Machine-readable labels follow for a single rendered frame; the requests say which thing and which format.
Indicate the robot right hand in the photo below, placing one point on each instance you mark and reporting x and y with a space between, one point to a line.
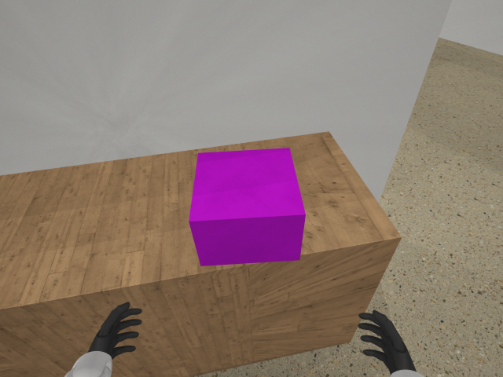
396 356

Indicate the pedestal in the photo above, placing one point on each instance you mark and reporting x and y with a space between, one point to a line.
78 241

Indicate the left robot forearm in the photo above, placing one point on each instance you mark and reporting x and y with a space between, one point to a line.
92 364

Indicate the carton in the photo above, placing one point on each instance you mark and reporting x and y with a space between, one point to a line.
246 207

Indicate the robot left hand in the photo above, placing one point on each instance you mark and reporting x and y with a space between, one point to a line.
107 337

